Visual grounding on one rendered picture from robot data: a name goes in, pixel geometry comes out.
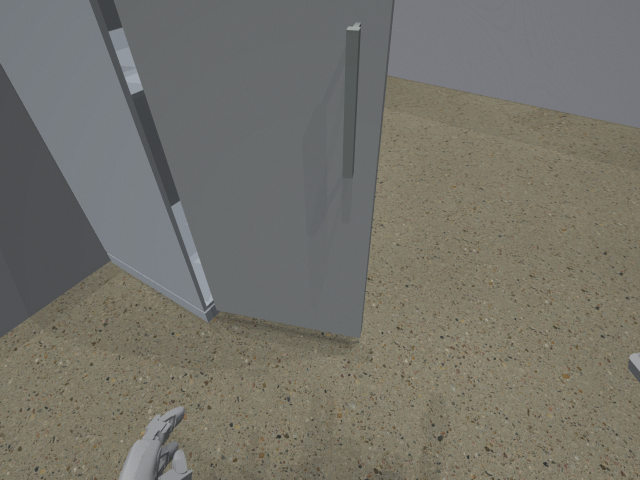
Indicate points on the fridge door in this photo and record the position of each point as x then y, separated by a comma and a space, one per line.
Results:
247, 97

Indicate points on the left robot hand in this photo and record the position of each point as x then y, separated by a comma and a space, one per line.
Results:
146, 459

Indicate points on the handle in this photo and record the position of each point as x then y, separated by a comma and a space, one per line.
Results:
350, 97

